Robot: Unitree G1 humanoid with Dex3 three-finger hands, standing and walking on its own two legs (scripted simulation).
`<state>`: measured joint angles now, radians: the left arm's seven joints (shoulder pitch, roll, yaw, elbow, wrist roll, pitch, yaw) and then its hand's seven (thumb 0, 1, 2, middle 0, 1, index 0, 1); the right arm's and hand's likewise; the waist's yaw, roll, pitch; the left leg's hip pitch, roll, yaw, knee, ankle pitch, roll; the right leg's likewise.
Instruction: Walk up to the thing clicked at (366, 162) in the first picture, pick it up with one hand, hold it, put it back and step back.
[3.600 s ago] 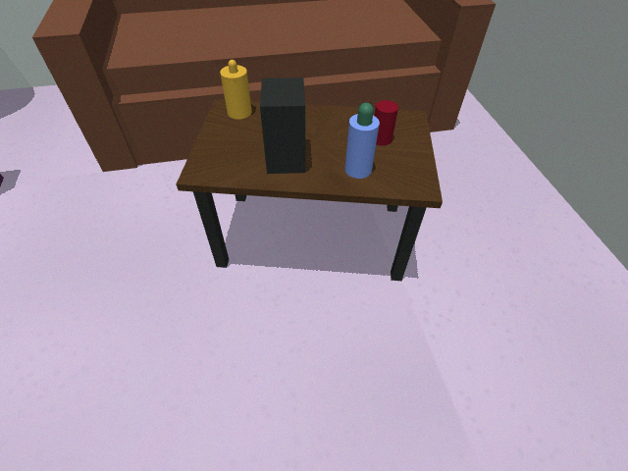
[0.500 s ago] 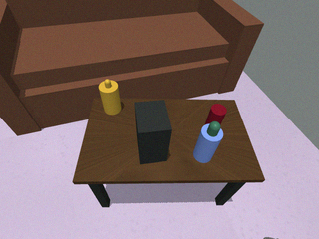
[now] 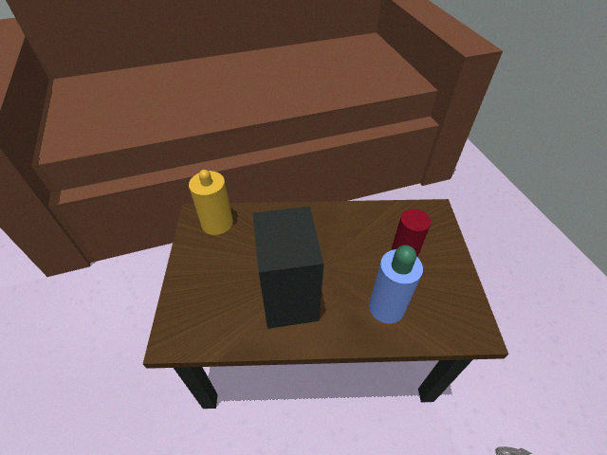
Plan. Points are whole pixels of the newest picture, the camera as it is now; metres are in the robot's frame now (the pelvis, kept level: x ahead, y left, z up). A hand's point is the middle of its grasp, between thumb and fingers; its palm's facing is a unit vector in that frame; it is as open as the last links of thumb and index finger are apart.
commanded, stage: walk up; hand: right
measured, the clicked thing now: (396, 281) +0.49 -0.18 -0.21
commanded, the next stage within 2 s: stand in 0.58 s
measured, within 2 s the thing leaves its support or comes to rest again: neither
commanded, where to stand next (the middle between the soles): +0.05 -0.01 m, yaw +0 degrees
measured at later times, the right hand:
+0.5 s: hand out of the picture +0.07 -0.25 -0.16, palm faces -0.01 +0.94 -0.34, open 7.4 cm
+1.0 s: hand out of the picture +0.09 -0.25 -0.16, palm faces -0.02 +0.94 -0.33, open 7.4 cm
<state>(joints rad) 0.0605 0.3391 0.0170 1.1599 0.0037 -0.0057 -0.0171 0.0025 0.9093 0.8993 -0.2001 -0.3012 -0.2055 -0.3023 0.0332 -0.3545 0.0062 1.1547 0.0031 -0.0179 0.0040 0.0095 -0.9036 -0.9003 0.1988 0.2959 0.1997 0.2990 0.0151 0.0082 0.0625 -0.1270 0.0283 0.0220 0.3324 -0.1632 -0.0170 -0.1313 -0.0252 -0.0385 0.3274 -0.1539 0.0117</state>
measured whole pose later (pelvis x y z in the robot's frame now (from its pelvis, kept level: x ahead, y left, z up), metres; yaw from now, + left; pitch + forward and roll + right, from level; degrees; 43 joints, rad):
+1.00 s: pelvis +0.01 +0.00 +0.00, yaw +0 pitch -2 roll +0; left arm 0.10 0.35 0.00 1.14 0.01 -0.01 -0.01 0.00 0.91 0.90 -0.20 -0.30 -0.21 -0.30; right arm 0.09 -0.35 0.00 1.15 -0.01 -0.01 0.01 0.01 -0.90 -0.90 0.20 0.30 0.20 0.30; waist 0.00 0.00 0.05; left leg -0.10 0.02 0.03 0.31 -0.17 -0.02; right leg -0.11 -0.03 -0.03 0.32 -0.17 0.01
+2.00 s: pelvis +0.02 +0.00 +0.00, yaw +0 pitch -2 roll +0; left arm 0.11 0.35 0.00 1.13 0.01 -0.01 0.00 0.00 0.91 0.90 -0.20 -0.30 -0.21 -0.30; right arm 0.11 -0.35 0.00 1.14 -0.01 -0.01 0.01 0.01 -0.90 -0.90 0.20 0.30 0.20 0.30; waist 0.00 0.00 0.05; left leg -0.08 0.03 0.03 0.30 -0.18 -0.02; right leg -0.10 -0.02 -0.03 0.31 -0.18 0.01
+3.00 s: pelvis +0.01 +0.00 -0.01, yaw -1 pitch +0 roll +0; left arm 0.09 0.33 0.03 0.96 -0.06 -0.08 0.02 0.01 0.80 0.79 -0.14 -0.22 -0.14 -0.22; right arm 0.07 -0.33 -0.01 0.99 0.05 -0.01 -0.01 0.01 -0.80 -0.80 0.14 0.21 0.14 0.22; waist 0.00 -0.01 0.08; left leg -0.20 0.03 0.03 0.42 -0.22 -0.02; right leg -0.22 -0.03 -0.03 0.44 -0.22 0.01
